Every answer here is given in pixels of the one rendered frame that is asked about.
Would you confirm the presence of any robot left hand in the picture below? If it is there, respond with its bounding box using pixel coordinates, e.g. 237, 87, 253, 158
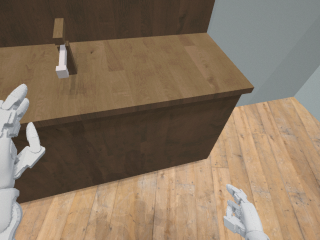
0, 84, 45, 189

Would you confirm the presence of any left robot forearm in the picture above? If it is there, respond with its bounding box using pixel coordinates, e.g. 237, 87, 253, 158
0, 188, 23, 240

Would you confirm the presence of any counter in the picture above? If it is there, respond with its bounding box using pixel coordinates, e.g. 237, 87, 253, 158
0, 0, 254, 204

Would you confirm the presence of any tap lever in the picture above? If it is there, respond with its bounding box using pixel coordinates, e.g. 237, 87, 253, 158
55, 44, 69, 79

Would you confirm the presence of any robot right hand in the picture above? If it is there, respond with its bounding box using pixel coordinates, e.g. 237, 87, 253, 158
223, 184, 264, 238

